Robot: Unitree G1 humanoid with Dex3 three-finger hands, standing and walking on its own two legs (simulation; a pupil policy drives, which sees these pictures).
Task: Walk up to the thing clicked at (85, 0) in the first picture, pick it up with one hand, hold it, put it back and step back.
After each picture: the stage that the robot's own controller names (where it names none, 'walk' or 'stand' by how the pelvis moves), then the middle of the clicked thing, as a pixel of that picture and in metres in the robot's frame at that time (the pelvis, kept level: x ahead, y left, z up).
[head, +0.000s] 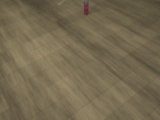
stand; (86, 6) +2.28 -0.10 -0.65
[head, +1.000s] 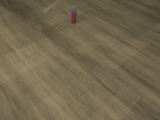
rise first; (73, 15) +2.12 -0.03 -0.65
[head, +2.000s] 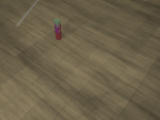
walk; (58, 29) +1.49 +0.14 -0.64
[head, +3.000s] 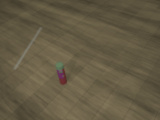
walk; (61, 73) +0.97 +0.20 -0.63
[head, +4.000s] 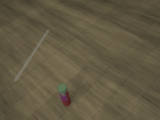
walk; (64, 95) +0.67 +0.21 -0.63
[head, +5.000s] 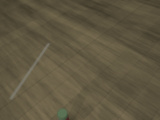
stand; out of the picture +0.51 +0.19 -0.63
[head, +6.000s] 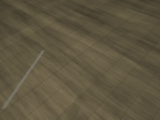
stand; out of the picture +0.47 +0.19 -0.66
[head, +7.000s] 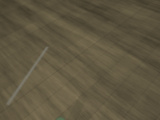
stand; out of the picture +0.46 +0.18 -0.66
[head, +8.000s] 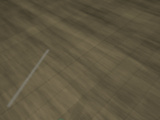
stand; out of the picture +0.47 +0.18 -0.66
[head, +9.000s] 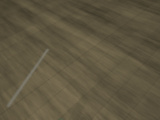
stand; out of the picture +0.46 +0.18 -0.66
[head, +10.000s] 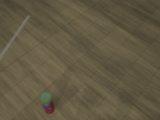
go down; (47, 103) +0.49 +0.19 -0.58
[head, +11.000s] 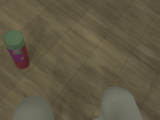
go down; (18, 52) +0.54 +0.23 -0.26
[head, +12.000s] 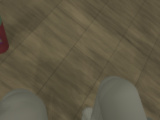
close in; out of the picture +0.53 +0.26 -0.21
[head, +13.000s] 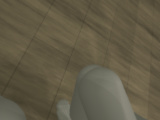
close; out of the picture +0.52 +0.30 -0.16
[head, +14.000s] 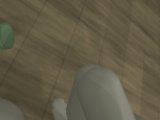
close; out of the picture +0.49 +0.20 -0.18
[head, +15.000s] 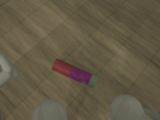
hold; (75, 73) +0.49 +0.05 -0.41
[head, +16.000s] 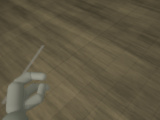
hold; out of the picture +0.45 +0.00 -0.70
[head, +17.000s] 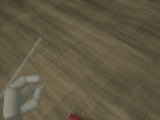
hold; out of the picture +0.46 +0.00 -0.70
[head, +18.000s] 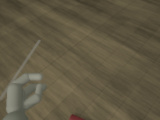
hold; out of the picture +0.47 +0.00 -0.71
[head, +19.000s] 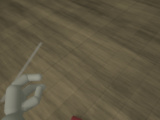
stand; out of the picture +0.48 -0.01 -0.70
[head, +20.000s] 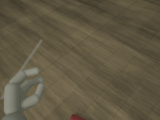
hold; out of the picture +0.48 +0.00 -0.69
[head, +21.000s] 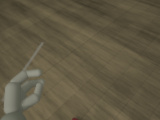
stand; out of the picture +0.46 +0.00 -0.70
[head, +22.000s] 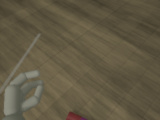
stand; out of the picture +0.46 +0.01 -0.70
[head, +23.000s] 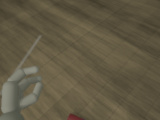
close; out of the picture +0.46 +0.01 -0.68
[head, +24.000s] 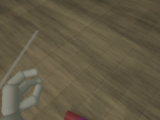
close; out of the picture +0.45 +0.01 -0.67
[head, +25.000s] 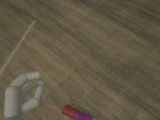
close; (79, 116) +0.44 +0.02 -0.66
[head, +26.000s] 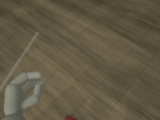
close; out of the picture +0.42 +0.03 -0.68
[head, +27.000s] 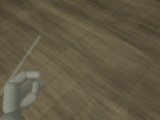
close; out of the picture +0.41 +0.03 -0.69
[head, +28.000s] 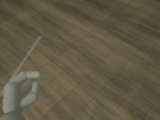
close; out of the picture +0.39 +0.04 -0.70
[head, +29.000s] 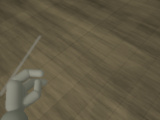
close; out of the picture +0.39 +0.05 -0.69
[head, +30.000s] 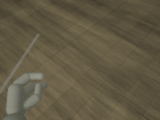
close; out of the picture +0.37 +0.06 -0.69
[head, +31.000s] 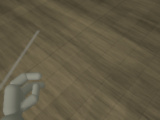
close; out of the picture +0.35 +0.07 -0.69
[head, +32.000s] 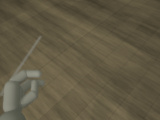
close; out of the picture +0.33 +0.07 -0.69
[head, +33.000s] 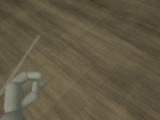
close; out of the picture +0.31 +0.09 -0.69
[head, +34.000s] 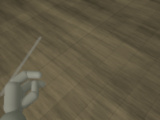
close; out of the picture +0.30 +0.09 -0.69
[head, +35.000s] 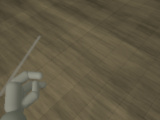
close; out of the picture +0.28 +0.10 -0.69
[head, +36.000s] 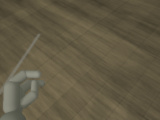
close; out of the picture +0.27 +0.11 -0.69
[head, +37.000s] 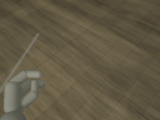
close; out of the picture +0.27 +0.11 -0.69
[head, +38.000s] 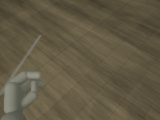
close; out of the picture +0.27 +0.11 -0.69
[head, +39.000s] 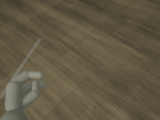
close; out of the picture +0.27 +0.11 -0.70
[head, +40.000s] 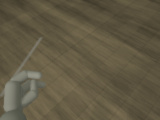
close; out of the picture +0.27 +0.10 -0.70
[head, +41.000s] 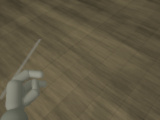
close; out of the picture +0.28 +0.10 -0.70
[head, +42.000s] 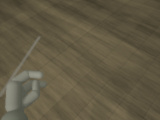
close; out of the picture +0.29 +0.10 -0.70
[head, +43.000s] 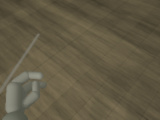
close; out of the picture +0.30 +0.09 -0.69
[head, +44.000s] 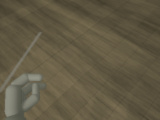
close; out of the picture +0.30 +0.09 -0.69
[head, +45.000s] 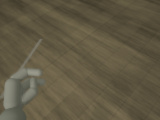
close; out of the picture +0.31 +0.09 -0.70
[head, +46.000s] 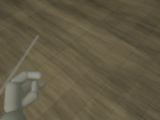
close; out of the picture +0.31 +0.08 -0.69
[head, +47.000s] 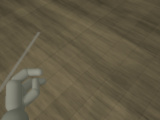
close; out of the picture +0.32 +0.09 -0.69
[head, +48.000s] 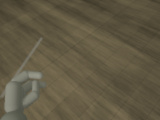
close; out of the picture +0.30 +0.08 -0.69
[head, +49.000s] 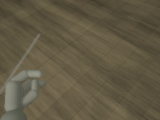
close; out of the picture +0.31 +0.09 -0.69
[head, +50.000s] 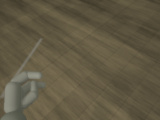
close; out of the picture +0.30 +0.09 -0.70
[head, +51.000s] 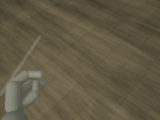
close; out of the picture +0.30 +0.09 -0.69
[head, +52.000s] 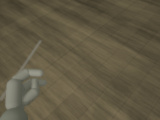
close; out of the picture +0.29 +0.09 -0.70
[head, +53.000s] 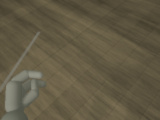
close; out of the picture +0.30 +0.09 -0.69
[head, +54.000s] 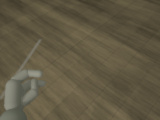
close; out of the picture +0.30 +0.09 -0.70
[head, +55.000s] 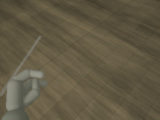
close; out of the picture +0.31 +0.09 -0.69
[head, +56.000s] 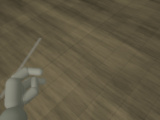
close; out of the picture +0.30 +0.09 -0.70
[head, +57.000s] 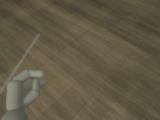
close; out of the picture +0.31 +0.09 -0.69
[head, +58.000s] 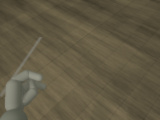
crouch; out of the picture +0.30 +0.09 -0.69
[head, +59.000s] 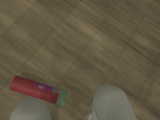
crouch; (39, 90) +0.37 +0.12 -0.37
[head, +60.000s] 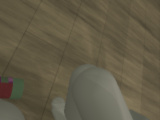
lower; out of the picture +0.37 +0.16 -0.25
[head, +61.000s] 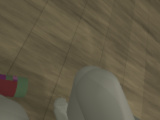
lower; out of the picture +0.37 +0.16 -0.26
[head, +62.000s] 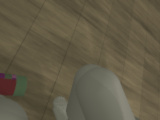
lower; out of the picture +0.37 +0.16 -0.26
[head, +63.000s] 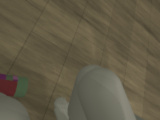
lower; out of the picture +0.37 +0.16 -0.26
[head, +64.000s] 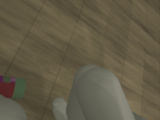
open; out of the picture +0.37 +0.16 -0.26
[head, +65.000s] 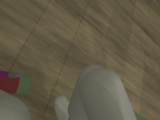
rise; out of the picture +0.37 +0.16 -0.26
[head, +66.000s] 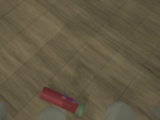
walk; (62, 101) +0.36 +0.10 -0.47
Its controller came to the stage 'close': yes
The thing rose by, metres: 0.00
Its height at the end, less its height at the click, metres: -0.09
